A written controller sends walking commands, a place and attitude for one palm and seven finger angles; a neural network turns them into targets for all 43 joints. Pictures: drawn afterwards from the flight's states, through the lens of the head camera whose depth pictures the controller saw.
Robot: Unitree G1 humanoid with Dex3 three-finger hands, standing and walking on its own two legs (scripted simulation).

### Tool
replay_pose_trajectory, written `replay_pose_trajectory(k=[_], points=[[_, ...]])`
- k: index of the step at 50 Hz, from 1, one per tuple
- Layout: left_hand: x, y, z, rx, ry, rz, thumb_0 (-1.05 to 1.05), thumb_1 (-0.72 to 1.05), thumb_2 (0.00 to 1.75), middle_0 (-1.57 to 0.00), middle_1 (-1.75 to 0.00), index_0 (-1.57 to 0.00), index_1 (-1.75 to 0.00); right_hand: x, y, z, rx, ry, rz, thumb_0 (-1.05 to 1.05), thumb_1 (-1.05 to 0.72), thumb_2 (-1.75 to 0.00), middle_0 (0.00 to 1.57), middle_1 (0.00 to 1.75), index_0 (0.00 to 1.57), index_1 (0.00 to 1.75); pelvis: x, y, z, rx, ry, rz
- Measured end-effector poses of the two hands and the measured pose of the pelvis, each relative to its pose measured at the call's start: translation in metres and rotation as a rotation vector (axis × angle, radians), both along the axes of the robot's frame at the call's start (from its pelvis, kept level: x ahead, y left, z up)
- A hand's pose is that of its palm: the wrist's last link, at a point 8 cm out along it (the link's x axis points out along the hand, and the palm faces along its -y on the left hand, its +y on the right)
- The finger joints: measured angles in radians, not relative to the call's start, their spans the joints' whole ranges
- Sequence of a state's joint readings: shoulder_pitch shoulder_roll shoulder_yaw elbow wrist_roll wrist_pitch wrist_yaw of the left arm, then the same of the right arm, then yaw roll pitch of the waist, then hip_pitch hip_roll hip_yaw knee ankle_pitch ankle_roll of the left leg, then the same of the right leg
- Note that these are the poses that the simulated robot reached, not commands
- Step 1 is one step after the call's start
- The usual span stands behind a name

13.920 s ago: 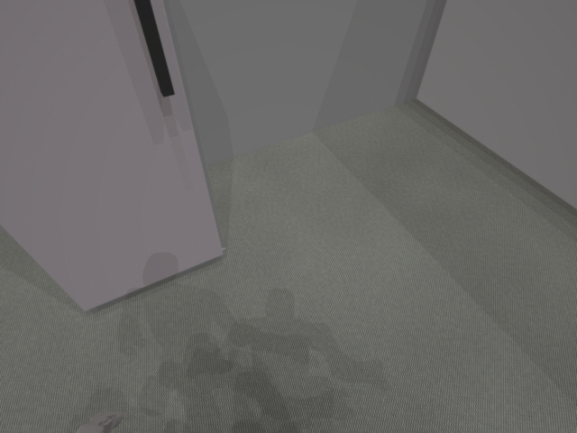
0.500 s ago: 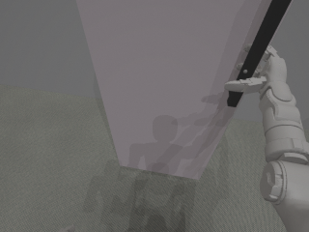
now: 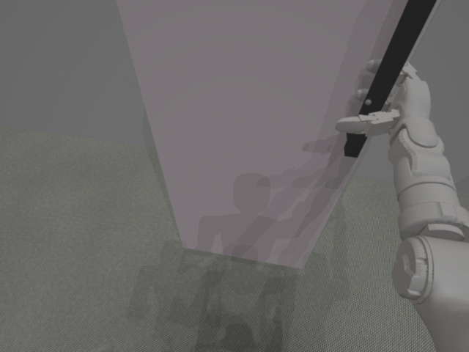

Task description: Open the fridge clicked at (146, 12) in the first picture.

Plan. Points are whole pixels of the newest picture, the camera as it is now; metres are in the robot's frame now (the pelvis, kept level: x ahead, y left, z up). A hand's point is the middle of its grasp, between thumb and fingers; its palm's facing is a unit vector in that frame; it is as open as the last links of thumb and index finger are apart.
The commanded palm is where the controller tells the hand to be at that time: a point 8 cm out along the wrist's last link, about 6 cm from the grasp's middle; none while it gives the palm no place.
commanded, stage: slide the fingers in behind the handle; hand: right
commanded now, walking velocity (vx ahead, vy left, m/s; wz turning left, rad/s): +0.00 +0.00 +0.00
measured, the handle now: (390, 54) +0.54 -0.17 +0.26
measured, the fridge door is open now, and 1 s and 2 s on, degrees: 0 0 5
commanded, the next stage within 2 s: grip the handle and tug to test in 0.06 s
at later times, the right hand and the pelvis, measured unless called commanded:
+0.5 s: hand (375, 106) +0.48 -0.16 +0.20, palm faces +0.09 +1.00 +0.01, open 11.2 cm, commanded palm +0.47 -0.20 +0.19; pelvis +0.01 +0.00 +0.00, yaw +0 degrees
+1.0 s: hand (363, 100) +0.50 -0.14 +0.20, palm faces +0.08 +1.00 +0.00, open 5.4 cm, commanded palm +0.47 -0.19 +0.19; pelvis +0.01 +0.00 +0.00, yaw +1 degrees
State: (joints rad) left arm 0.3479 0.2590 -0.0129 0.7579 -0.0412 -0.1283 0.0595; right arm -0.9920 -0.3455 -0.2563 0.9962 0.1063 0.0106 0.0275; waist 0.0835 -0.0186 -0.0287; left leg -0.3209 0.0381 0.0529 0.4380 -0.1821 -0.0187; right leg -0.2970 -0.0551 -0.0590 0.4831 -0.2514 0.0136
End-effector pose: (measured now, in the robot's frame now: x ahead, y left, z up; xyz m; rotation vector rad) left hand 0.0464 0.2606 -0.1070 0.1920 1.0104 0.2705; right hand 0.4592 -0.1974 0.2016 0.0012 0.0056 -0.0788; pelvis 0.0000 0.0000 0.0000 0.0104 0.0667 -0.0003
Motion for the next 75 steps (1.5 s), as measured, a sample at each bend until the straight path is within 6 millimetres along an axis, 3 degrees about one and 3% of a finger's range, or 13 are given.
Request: replay_pose_trajectory(k=[11, 17, 27, 34, 43, 53, 61, 68, 75], points=[[-0.012, 0.0, -0.001, -0.001, 0.024, 0.018, 0.01, 0.9, 0.9, -0.2, -0.3, -0.2, -0.3, 0.006, -0.001, -0.006, 0.014, 0.017, -0.012, -0.01, 0.5, -0.31, 0.3, 1.21, 0.3, 1.2, 0.001, 0.0, 0.0, -0.001, 0.009, 0.008], [-0.013, 0.003, 0.0, 0.003, 0.028, 0.03, 0.01, 0.9, 0.9, -0.2, -0.3, -0.2, -0.3, 0.005, -0.008, -0.005, 0.011, -0.005, -0.014, -0.01, 0.39, -0.35, 0.31, 1.22, 0.31, 1.22, 0.004, 0.0, 0.0, 0.0, 0.011, 0.013], [0.005, 0.003, 0.002, 0.013, 0.008, 0.008, 0.01, 0.9, 0.9, -0.2, -0.3, -0.2, -0.3, -0.001, -0.014, -0.007, 0.014, 0.016, -0.008, -0.01, 0.01, -0.52, 0.35, 1.28, 0.35, 1.27, 0.006, -0.001, 0.0, 0.004, 0.002, -0.001], [0.018, -0.001, 0.003, 0.011, -0.019, -0.019, 0.01, 0.9, 0.9, -0.2, -0.3, -0.2, -0.3, 0.004, -0.006, -0.004, 0.002, 0.012, 0.005, 0.0, -0.31, -0.65, 0.39, 1.32, 0.39, 1.32, 0.006, -0.002, 0.0, 0.003, 0.01, -0.008], [0.015, -0.006, -0.001, -0.012, -0.009, -0.016, 0.01, 0.9, 0.9, -0.2, -0.3, -0.2, -0.3, 0.011, 0.003, -0.005, 0.008, 0.023, 0.003, 0.01, -0.7, -0.82, 0.43, 1.38, 0.43, 1.37, 0.008, -0.002, 0.0, 0.0, 0.016, 0.0], [0.002, -0.002, -0.003, -0.015, 0.021, 0.018, 0.01, 0.9, 0.9, -0.2, -0.3, -0.2, -0.3, 0.011, 0.004, -0.005, 0.003, 0.016, -0.003, 0.01, -0.7, -0.82, 0.45, 1.4, 0.45, 1.4, 0.011, 0.0, 0.0, 0.0, 0.009, 0.011], [0.003, 0.005, 0.0, -0.001, 0.018, 0.034, 0.01, 0.9, 0.9, -0.2, -0.3, -0.2, -0.3, 0.01, 0.004, -0.005, 0.004, 0.013, -0.006, 0.01, -0.7, -0.82, 0.45, 1.4, 0.45, 1.4, 0.013, 0.002, 0.001, 0.0, 0.005, 0.016], [0.017, 0.008, 0.004, -0.001, -0.014, 0.049, 0.01, 0.9, 0.9, -0.2, -0.3, -0.2, -0.3, 0.008, 0.004, -0.005, 0.004, 0.003, -0.003, 0.02, -0.71, -0.8, 0.45, 1.4, 0.45, 1.4, 0.019, 0.002, 0.003, 0.0, -0.001, 0.029], [0.046, 0.005, 0.007, -0.011, -0.054, 0.037, 0.01, 0.9, 0.9, -0.2, -0.3, -0.2, -0.3, 0.0, 0.006, -0.005, 0.005, -0.001, 0.002, 0.02, -0.72, -0.77, 0.43, 1.4, 0.45, 1.4, 0.029, 0.002, 0.004, 0.001, -0.014, 0.031]])
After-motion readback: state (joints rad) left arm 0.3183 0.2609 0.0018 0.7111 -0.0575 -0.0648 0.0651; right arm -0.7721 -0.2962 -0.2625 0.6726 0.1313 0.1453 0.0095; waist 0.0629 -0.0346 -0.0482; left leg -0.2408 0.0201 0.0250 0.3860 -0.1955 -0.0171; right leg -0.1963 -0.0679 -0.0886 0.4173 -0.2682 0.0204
